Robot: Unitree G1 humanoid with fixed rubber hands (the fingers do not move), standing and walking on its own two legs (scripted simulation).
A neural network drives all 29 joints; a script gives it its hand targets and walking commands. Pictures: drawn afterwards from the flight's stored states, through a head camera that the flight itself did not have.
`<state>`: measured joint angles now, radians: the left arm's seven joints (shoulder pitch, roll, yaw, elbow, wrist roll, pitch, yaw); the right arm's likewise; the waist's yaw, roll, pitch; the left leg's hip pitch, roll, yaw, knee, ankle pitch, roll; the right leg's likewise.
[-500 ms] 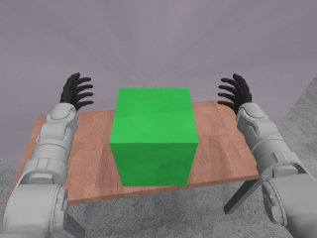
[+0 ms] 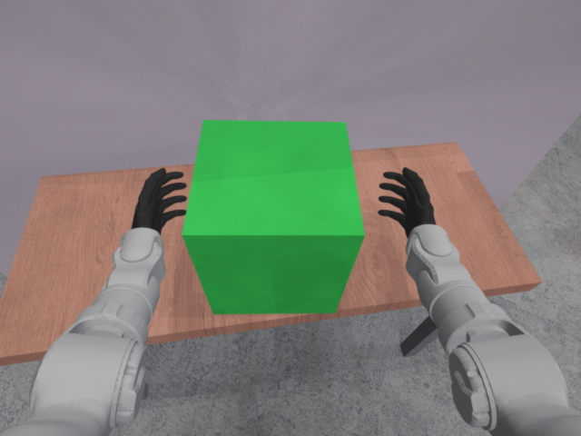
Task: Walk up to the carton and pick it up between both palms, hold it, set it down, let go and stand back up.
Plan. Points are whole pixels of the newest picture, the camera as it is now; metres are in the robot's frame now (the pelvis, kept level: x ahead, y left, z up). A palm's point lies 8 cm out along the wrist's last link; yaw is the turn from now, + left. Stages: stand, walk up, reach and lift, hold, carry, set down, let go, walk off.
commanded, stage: reach and lift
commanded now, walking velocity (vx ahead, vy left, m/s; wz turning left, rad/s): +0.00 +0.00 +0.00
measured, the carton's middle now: (274, 224) +0.45 +0.05 -0.01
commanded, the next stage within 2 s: none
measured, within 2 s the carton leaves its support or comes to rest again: neither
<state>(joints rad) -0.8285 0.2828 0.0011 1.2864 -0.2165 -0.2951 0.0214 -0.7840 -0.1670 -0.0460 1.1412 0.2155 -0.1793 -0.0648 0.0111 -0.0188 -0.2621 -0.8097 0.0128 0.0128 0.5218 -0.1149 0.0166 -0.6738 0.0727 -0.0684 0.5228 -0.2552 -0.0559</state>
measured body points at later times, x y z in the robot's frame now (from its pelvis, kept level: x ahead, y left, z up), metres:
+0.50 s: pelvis +0.01 +0.00 -0.01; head +0.09 +0.02 +0.43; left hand +0.43 +0.22 +0.01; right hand +0.45 -0.16 +0.02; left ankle +0.06 +0.10 -0.72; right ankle -0.02 -0.08 -0.72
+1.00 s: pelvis +0.00 +0.02 +0.00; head +0.08 +0.04 +0.44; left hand +0.44 +0.20 +0.03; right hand +0.44 -0.11 +0.04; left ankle +0.06 +0.10 -0.72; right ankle -0.02 -0.08 -0.72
